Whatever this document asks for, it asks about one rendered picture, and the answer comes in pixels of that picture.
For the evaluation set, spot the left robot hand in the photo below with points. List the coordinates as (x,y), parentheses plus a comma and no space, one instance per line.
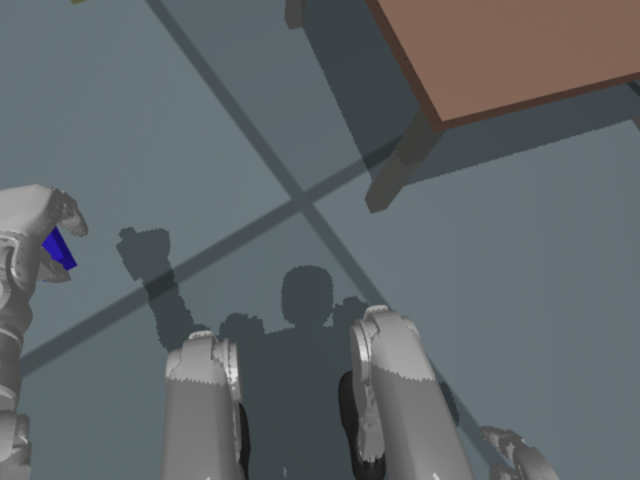
(34,211)

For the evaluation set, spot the coffee table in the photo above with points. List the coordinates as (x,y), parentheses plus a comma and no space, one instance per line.
(471,60)

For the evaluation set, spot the right robot foot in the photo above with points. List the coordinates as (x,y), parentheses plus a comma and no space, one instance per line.
(362,470)

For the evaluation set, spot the right robot hand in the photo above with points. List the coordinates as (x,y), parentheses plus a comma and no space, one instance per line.
(530,464)

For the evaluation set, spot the left robot arm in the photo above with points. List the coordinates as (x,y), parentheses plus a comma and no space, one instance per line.
(20,259)

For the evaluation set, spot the small box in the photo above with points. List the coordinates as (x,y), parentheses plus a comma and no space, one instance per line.
(58,249)

